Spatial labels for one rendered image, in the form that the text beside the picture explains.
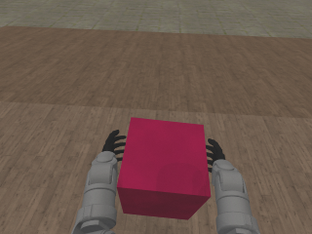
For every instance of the right robot hand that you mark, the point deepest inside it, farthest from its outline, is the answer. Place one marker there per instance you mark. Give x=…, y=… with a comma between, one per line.
x=216, y=154

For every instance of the left robot hand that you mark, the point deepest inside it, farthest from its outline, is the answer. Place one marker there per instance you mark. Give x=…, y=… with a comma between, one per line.
x=110, y=145

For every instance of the left robot forearm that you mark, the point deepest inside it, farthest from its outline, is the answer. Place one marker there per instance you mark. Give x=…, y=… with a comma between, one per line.
x=98, y=207

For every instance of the carton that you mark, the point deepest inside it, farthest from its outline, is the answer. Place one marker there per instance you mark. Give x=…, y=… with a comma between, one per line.
x=164, y=170

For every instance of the right robot forearm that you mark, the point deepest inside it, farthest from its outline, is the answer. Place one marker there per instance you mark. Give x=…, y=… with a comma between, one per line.
x=234, y=214

